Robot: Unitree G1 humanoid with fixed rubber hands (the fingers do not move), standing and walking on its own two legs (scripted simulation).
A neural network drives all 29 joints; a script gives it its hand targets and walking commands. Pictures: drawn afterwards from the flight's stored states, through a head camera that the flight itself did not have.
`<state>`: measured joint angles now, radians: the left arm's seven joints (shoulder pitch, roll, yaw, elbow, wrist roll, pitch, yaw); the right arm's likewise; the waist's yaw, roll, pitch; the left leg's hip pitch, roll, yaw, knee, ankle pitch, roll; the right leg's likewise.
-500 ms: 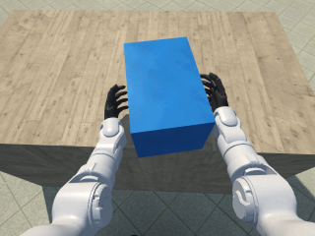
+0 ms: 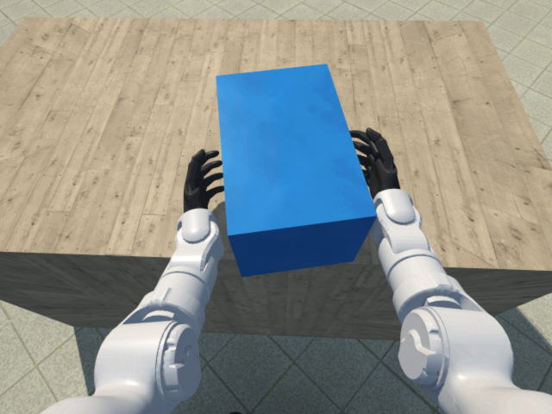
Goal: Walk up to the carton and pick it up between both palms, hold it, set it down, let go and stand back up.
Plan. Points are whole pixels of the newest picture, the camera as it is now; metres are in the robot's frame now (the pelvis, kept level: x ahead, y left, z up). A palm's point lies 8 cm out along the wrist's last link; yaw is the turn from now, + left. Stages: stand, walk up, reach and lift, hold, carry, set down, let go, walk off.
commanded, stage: reach and lift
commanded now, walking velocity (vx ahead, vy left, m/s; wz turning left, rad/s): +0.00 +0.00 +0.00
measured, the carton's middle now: (284, 169) +0.49 +0.02 +0.02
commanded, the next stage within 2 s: none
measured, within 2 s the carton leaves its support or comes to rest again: leaves its support in 0.76 s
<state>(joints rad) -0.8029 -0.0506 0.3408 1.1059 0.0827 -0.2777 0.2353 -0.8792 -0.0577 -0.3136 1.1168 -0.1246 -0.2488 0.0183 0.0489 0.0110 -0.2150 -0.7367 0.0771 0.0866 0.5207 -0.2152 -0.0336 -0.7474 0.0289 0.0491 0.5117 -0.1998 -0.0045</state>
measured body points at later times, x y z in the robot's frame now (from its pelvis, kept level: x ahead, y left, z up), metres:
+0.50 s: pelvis +0.00 +0.00 +0.00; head +0.11 -0.01 +0.44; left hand +0.43 +0.15 +0.01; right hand +0.47 -0.12 +0.03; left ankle -0.01 +0.14 -0.72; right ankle +0.00 -0.12 -0.72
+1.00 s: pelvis -0.01 +0.00 +0.00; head +0.10 -0.01 +0.44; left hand +0.41 +0.16 +0.01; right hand +0.45 -0.11 +0.04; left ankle -0.01 +0.14 -0.72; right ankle +0.00 -0.12 -0.72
